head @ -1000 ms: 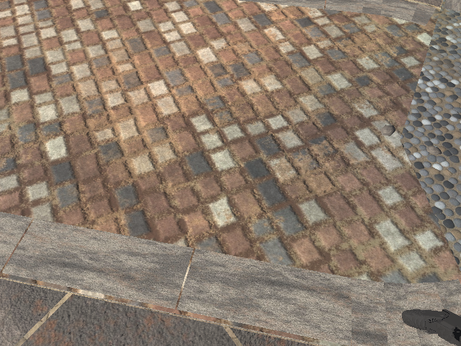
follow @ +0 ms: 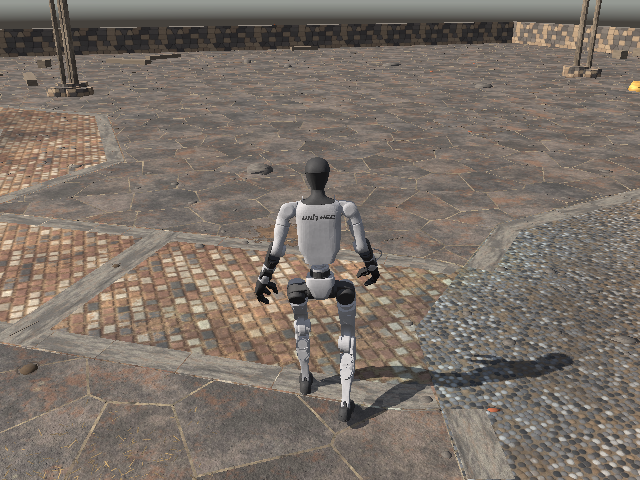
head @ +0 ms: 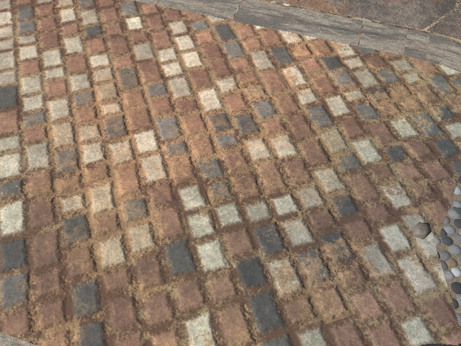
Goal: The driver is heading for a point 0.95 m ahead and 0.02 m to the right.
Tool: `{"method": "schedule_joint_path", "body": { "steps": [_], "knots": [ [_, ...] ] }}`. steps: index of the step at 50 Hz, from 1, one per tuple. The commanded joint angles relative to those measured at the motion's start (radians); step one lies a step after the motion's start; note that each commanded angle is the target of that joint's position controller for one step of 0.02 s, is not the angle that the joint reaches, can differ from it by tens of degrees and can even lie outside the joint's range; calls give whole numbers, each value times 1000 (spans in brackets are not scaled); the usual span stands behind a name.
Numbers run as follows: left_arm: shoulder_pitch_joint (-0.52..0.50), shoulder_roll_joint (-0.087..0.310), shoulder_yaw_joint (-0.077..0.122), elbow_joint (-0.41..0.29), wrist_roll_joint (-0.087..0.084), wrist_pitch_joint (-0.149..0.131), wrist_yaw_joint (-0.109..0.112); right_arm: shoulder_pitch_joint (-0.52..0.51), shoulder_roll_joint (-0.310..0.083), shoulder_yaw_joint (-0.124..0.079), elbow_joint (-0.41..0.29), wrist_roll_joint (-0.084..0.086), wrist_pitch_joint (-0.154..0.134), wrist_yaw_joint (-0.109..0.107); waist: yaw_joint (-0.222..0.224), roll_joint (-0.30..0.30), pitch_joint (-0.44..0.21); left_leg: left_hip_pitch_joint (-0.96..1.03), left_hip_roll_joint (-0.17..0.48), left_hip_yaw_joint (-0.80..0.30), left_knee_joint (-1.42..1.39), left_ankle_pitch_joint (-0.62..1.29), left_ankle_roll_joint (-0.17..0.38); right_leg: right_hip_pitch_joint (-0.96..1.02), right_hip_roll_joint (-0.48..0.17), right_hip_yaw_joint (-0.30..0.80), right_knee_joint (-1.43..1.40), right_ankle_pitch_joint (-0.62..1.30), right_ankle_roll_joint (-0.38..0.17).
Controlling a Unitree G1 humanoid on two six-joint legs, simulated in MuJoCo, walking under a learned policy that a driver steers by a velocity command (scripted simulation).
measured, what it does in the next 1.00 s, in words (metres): walks ahead: right foot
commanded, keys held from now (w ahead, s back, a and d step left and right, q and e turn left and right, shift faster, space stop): q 0.28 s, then e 0.40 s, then w+e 0.32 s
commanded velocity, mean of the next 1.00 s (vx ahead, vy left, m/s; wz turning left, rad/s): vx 0.11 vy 0.00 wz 0.00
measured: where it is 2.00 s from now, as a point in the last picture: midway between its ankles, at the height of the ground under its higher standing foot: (299, 240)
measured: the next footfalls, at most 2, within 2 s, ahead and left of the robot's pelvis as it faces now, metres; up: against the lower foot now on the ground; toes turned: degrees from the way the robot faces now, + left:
right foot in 0.42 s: +0.19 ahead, -0.15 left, +0.00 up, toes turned +15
right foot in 1.06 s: +0.28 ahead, -0.22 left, +0.00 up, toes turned -10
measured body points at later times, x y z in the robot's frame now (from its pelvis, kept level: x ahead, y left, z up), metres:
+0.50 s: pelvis +0.10 -0.03 +0.02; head +0.12 -0.04 +0.47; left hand +0.17 +0.25 -0.09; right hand +0.32 -0.24 -0.08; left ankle +0.12 +0.08 -0.71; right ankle +0.15 -0.16 -0.72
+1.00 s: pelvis +0.18 -0.08 +0.02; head +0.20 -0.09 +0.47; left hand +0.39 +0.17 -0.05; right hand +0.22 -0.38 -0.10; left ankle +0.12 +0.08 -0.71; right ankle +0.23 -0.21 -0.69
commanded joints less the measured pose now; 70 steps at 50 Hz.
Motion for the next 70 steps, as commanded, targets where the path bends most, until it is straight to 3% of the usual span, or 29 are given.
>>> {"method": "schedule_joint_path", "body": {
  "steps": [1, 3, 4, 7, 14, 18, 20, 21, 22, 23, 24, 25, 28, 35, 37, 38, 39, 40, 43, 47, 50, 52, 53, 54, 55, 56, 59, 63, 70],
  "knots": [
    [41, 139, 13, -94, -16, -22, -14, 194, -234, -65, -69, -5, -12, -5, -104, 69, -456, 750, 345, -629, -221, 497, 322, -505, 84, 261, 568, -104, 1],
    [-43, 126, 10, -105, -1, -9, 9, 96, -155, -45, -69, 26, -12, -15, -58, -10, -247, 511, 256, -480, -267, 257, 226, -534, 19, 248, 426, 57, -13],
    [-43, 141, 16, -108, 8, 3, 18, 63, -138, -39, -77, 17, -7, -25, -30, 15, -212, 398, 232, -446, -290, 231, 207, -474, 4, 259, 366, 100, -16],
    [-21, 114, 13, -104, 15, 22, 21, 48, -152, -44, -96, -7, 2, -41, -2, 52, -210, 272, 187, -387, -306, 294, 188, -371, 29, 242, 233, 145, -10],
    [-106, 91, 1, -122, 7, 35, 18, 48, -171, -53, -115, 10, 40, -76, -35, 93, -195, 226, 125, -429, -316, -81, 134, -342, 68, 265, -24, 282, 26],
    [-92, 86, -6, -113, 4, 20, 2, 61, -111, -25, -105, -10, 47, -68, -58, 127, -206, 250, 153, -414, -262, -31, 130, -242, 35, 230, -140, 277, 12],
    [-56, 47, -19, -99, 11, 9, -15, 52, -48, 7, -88, -14, 46, -59, -23, 111, -205, 222, 137, -379, -218, -18, 95, -90, 29, 207, -348, 382, -20],
    [-66, 45, -24, -100, 24, 5, -22, 108, -15, 21, -58, -19, 40, -53, -32, 84, -186, 207, 102, -343, -203, -63, 46, -23, 12, 234, -462, 482, -42],
    [-91, 114, -16, -118, 39, 4, -22, 162, -11, 23, -44, -38, 32, -51, -83, -35, -167, 191, 30, -266, -110, -172, -10, -10, -102, 376, -500, 620, -91],
    [-168, 134, -18, -119, 47, 7, -19, 229, -21, 16, -38, -35, 23, -46, -176, -185, -140, 249, -26, -175, -135, -234, -53, -112, -145, 428, -490, 600, -173],
    [-178, 91, -21, -126, 34, 9, -22, 160, -67, 10, -36, -46, 19, -49, -125, -170, -119, 324, -11, -163, -154, -162, -80, -195, -108, 425, -516, 413, -176],
    [-143, 100, -19, -118, 25, 8, -26, 87, -98, -2, -46, -36, 20, -53, -83, -149, -98, 342, -17, -157, -137, -133, -80, -214, -70, 406, -522, 322, -148],
    [-118, 163, -2, -117, 2, 4, -21, 57, -88, -6, -58, -25, 32, -67, -67, -177, -68, 314, -15, -132, -112, -102, -68, -201, -66, 446, -512, 377, -146],
    [-87, 145, 11, -165, -18, 47, 1, 92, -54, -25, -55, -12, 15, -68, -43, -92, -157, 334, -5, -96, -117, -148, -57, -164, -14, 499, -393, 429, -179],
    [-101, 102, 0, -188, -21, 52, -1, 132, -79, -35, -51, -11, 11, -67, -61, 54, -127, 424, 101, -235, -246, -413, 22, -351, 90, 376, -267, 70, -132],
    [-126, 87, -5, -206, -23, 47, -5, 192, -120, -44, -39, -6, 5, -67, -87, 158, -94, 491, 250, -440, -359, -548, 109, -498, 139, 280, -115, 15, -111],
    [-169, 100, -3, -234, -21, 36, -12, 211, -159, -53, -34, -12, -10, -68, -104, 204, -52, 500, 396, -602, -428, -540, 189, -611, 86, 250, 84, 13, -97],
    [-172, 130, 9, -235, -21, 29, -17, 211, -145, -48, -36, -13, -24, -76, -94, 119, -37, 486, 419, -606, -426, -496, 208, -652, 40, 277, 198, 35, -90],
    [-146, 95, 0, -222, -22, 26, -37, 157, -134, -41, -40, 12, -35, -85, -77, 74, -30, 494, 329, -373, -442, -360, 125, -658, -19, 243, 192, 162, -63],
    [-169, 52, -23, -246, -20, 17, -66, 152, -170, -52, -31, 13, -38, -65, -90, 94, -52, 363, 239, -96, -440, -158, 74, -400, -18, 137, -47, 263, -51],
    [-115, 87, -11, -241, -24, 21, -70, 162, -195, -61, -17, 30, -35, -45, -63, 94, -68, 323, 266, -50, -390, -211, 65, -240, 21, 77, -189, 304, -75],
    [7, 124, 14, -201, -23, 28, -61, 166, -166, -50, -11, 28, -35, -39, -3, 53, -91, 234, 247, 16, -233, -175, 26, -40, 85, 28, -255, 303, -114],
    [135, 164, 40, -170, -31, 29, -50, 197, -108, -28, 1, 10, -41, -35, 57, -40, -146, 139, 197, 91, 2, -89, -16, 157, 76, 106, -307, 289, -151],
    [236, 282, 56, -172, -14, 24, -31, 179, -4, 9, -52, -26, -54, -31, 68, -358, -189, -164, 76, 145, 438, -396, -114, 343, -206, 613, -482, 179, -279],
    [242, 287, 49, -196, -13, 1, -41, 152, -68, -1, -70, 15, -77, -34, 92, -302, -254, -342, 7, -37, 637, -462, -118, 360, -335, 968, -654, -16, -412],
    [214, 222, 30, -188, -10, -19, -47, 103, -133, -19, -73, 51, -86, -31, 92, -194, -167, -421, 71, -80, 697, -387, -89, 324, -332, 867, -648, -37, -390],
    [76, 125, -5, -188, 11, -36, -48, 116, -118, -18, -33, 23, -77, -30, 6, -128, -68, -295, 163, -90, 562, -136, -58, 93, -210, 528, -645, 228, -291],
    [72, 109, -5, -159, 20, -62, -37, 139, -74, -12, 5, 29, -41, -22, -19, -78, -50, -253, 130, -116, 463, 35, -82, 64, -161, 287, -704, 569, -253],
    [118, 128, 2, -89, 7, -60, -8, -39, -9, 17, -43, 27, -52, 8, 39, -61, 17, -169, 67, -37, 48, 283, -74, 98, -136, 58, -761, 719, -169]
  ]
}}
